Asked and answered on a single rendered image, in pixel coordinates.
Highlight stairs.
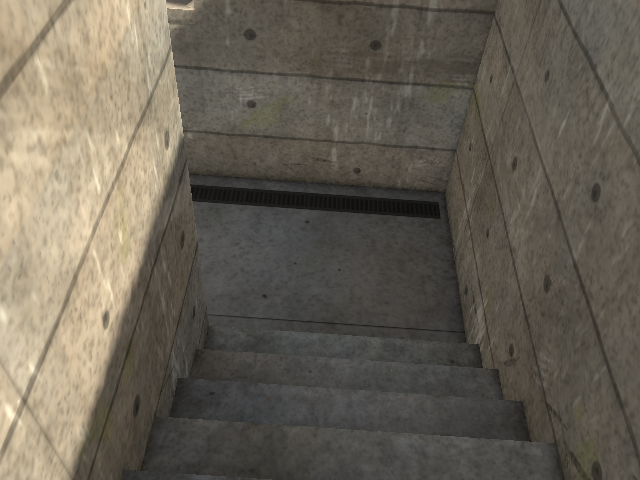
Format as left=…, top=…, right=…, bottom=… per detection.
left=121, top=326, right=563, bottom=480

